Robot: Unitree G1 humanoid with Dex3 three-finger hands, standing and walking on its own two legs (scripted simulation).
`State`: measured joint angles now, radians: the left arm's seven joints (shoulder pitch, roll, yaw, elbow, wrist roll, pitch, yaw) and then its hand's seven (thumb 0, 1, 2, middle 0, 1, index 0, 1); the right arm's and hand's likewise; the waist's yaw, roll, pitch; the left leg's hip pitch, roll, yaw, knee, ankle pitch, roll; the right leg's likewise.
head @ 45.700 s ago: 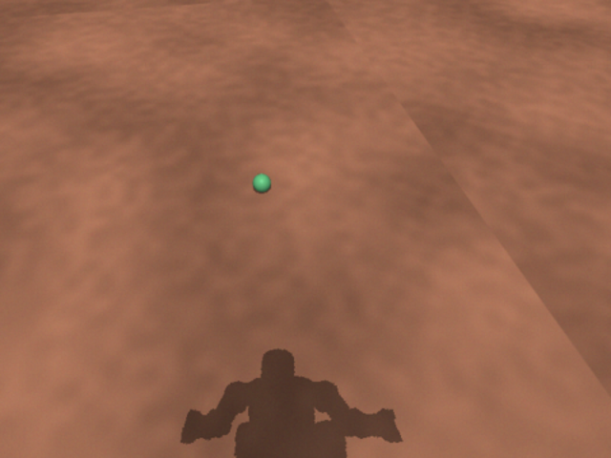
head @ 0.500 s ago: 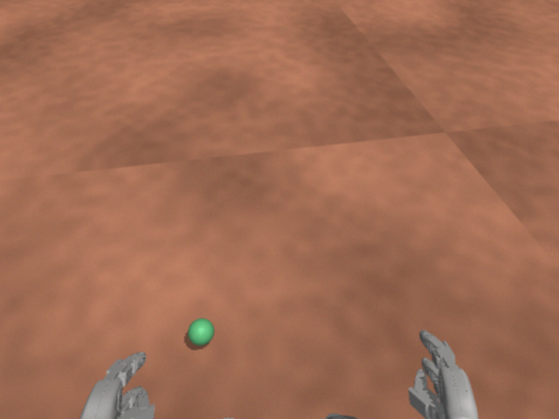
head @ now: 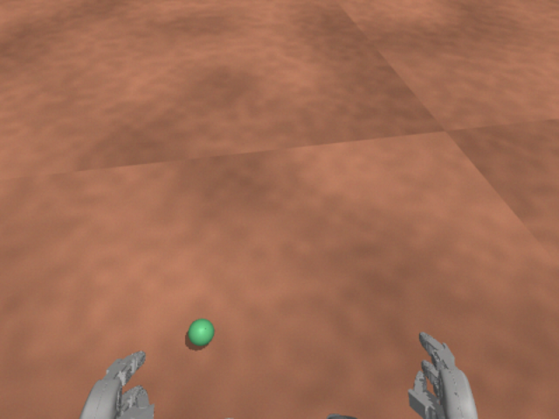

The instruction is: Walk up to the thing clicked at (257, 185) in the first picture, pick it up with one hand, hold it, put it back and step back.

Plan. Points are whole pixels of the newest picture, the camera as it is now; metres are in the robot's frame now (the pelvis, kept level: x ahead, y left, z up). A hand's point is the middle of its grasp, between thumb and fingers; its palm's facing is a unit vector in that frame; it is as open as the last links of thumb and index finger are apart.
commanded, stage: home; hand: left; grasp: from above
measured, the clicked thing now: (201, 332) +0.50 +0.24 -0.67
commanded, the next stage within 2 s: stand in 0.34 s
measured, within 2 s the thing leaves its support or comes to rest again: neither
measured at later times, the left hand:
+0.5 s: hand (149, 414) +0.16 +0.18 -0.06, palm faces +0.02 -0.96 -0.26, open 7.4 cm
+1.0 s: hand out of the picture +0.03 +0.23 -0.11, palm faces +0.07 -0.94 -0.32, open 7.4 cm
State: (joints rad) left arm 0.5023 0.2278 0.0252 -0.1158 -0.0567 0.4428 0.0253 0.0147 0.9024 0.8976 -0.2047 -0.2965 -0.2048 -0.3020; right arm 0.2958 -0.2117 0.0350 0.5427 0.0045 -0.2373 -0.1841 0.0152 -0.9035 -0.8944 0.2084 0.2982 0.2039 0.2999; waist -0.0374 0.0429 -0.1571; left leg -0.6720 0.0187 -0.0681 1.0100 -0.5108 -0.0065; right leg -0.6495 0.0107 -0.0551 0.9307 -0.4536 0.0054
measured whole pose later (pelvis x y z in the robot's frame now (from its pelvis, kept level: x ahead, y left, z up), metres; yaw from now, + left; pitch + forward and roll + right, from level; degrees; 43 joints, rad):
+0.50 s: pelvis -0.01 +0.00 +0.01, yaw +0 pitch +6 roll -2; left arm 0.37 0.25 0.00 0.12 0.01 0.27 0.03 0.01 0.90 0.90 -0.21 -0.30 -0.21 -0.30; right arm 0.24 -0.23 0.02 0.64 -0.08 -0.17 -0.13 0.01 -0.90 -0.89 0.21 0.30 0.20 0.30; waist -0.01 0.01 -0.07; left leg -0.58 0.01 -0.06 0.96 -0.48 0.00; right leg -0.57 0.00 -0.04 0.92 -0.44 0.00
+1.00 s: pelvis +0.00 +0.00 +0.06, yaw +2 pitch -3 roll +0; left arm 0.21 0.27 0.04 1.05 0.03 0.02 0.04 0.01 0.90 0.90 -0.21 -0.30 -0.21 -0.30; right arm 0.18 -0.28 -0.03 1.05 -0.04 0.00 -0.03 0.01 -0.91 -0.89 0.21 0.30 0.20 0.30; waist 0.03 0.01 0.07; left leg -0.17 -0.02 -0.06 0.48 -0.26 0.00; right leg -0.16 -0.03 -0.05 0.46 -0.24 0.02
